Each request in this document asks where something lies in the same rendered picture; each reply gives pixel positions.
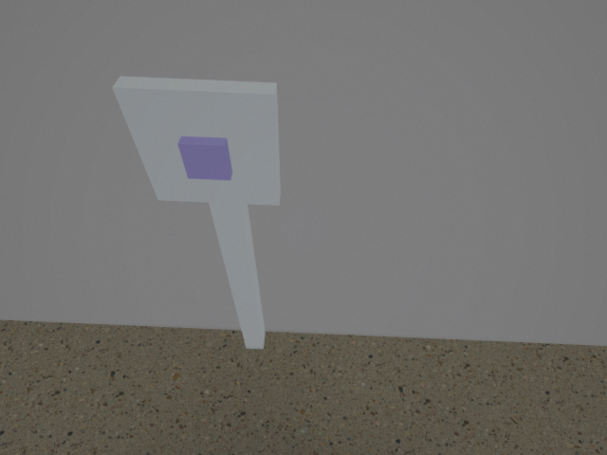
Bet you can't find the panel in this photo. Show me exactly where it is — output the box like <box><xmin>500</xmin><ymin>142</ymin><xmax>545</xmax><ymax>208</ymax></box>
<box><xmin>112</xmin><ymin>76</ymin><xmax>281</xmax><ymax>349</ymax></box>

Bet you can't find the button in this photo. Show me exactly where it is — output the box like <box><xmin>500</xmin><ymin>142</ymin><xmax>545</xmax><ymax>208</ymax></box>
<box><xmin>178</xmin><ymin>136</ymin><xmax>232</xmax><ymax>180</ymax></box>

